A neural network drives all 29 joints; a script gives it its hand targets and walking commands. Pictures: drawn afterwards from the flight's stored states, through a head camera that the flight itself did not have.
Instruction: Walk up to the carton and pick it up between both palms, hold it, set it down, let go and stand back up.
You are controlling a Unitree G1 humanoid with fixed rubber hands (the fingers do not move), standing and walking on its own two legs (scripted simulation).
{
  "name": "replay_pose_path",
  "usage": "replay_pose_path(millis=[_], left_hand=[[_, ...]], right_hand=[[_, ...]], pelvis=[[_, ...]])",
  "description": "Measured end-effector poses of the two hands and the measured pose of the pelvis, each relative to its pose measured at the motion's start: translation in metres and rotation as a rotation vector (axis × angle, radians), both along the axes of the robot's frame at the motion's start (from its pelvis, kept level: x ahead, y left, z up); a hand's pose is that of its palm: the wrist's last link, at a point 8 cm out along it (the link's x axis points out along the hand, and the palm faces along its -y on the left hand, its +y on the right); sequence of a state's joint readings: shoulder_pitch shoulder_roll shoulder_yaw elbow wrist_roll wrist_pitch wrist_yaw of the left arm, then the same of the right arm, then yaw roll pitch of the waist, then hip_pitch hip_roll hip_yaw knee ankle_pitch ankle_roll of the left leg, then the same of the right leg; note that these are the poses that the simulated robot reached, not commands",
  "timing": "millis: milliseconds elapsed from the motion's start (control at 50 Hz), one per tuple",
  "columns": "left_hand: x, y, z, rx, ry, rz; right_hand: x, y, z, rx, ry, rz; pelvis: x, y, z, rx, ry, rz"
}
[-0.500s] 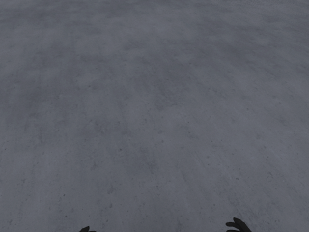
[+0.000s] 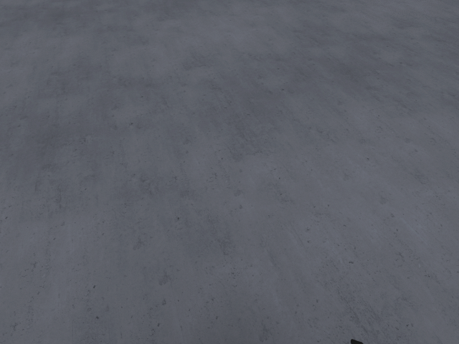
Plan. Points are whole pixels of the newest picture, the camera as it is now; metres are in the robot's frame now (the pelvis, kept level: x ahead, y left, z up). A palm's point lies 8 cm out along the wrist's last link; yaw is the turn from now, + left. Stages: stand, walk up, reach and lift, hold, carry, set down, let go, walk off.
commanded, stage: stand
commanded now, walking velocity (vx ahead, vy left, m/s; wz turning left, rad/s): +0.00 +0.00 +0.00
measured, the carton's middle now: out of the picture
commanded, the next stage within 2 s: none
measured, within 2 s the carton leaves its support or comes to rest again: neither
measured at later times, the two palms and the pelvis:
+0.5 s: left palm out of the picture +0.07 +0.23 -0.12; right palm out of the picture +0.06 -0.23 -0.12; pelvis +0.01 +0.00 +0.01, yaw +0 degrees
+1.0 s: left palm out of the picture +0.01 +0.22 -0.13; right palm out of the picture +0.01 -0.23 -0.13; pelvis +0.00 +0.00 +0.01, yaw +0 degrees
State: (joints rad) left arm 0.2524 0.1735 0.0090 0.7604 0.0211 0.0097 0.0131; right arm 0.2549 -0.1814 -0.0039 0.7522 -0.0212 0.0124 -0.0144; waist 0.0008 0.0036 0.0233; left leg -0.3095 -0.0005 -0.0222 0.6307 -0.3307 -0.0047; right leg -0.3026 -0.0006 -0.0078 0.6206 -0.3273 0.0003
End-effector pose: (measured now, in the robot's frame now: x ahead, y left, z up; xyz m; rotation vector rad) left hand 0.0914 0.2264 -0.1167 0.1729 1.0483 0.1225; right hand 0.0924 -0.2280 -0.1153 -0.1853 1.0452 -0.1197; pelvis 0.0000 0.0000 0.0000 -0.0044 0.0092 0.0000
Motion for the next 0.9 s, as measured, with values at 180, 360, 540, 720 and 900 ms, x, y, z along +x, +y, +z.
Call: replay_pose_path(millis=[180, 360, 540, 720, 900], left_hand=[[-0.009, 0.003, -0.004, 0.003, 0.038, 0.025], [-0.016, 0.006, -0.004, 0.014, 0.074, 0.036], [-0.03, 0.003, -0.007, 0.013, 0.127, 0.048], [-0.046, 0.0, -0.009, 0.009, 0.186, 0.065], [-0.065, -0.003, -0.012, 0.001, 0.252, 0.079]], right_hand=[[-0.004, -0.001, -0.003, -0.004, 0.029, -0.017], [-0.013, -0.002, -0.007, 0.001, 0.07, -0.035], [-0.033, -0.007, -0.01, -0.003, 0.134, -0.063], [-0.055, -0.007, -0.012, -0.002, 0.21, -0.086], [-0.077, -0.002, -0.015, 0.014, 0.281, -0.095]], pelvis=[[0.005, 0.0, 0.001, 0.001, -0.007, -0.002], [0.005, 0.0, 0.003, 0.0, -0.015, -0.003], [0.006, -0.002, 0.006, 0.003, -0.027, -0.005], [0.004, -0.004, 0.01, 0.002, -0.036, -0.005], [0.003, -0.004, 0.012, 0.003, -0.047, -0.006]])
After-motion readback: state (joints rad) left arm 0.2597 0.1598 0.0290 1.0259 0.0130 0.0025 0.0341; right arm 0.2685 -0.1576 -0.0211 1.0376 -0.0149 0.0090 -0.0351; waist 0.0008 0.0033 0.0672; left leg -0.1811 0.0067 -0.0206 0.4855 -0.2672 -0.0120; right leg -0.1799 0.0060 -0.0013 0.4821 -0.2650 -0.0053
